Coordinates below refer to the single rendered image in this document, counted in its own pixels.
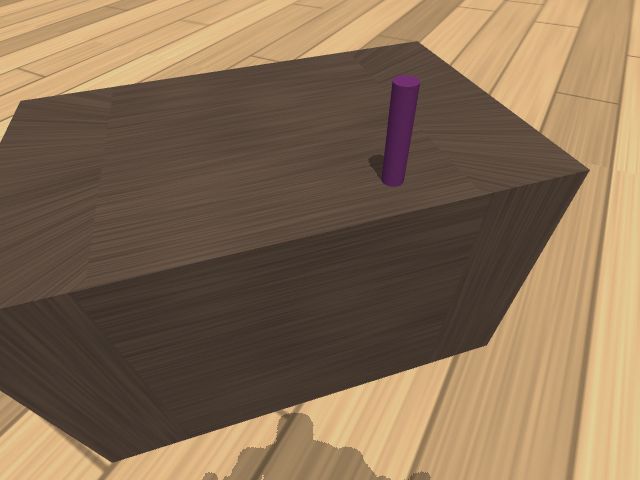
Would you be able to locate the can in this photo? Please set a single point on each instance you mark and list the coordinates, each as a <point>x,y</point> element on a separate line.
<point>404,95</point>

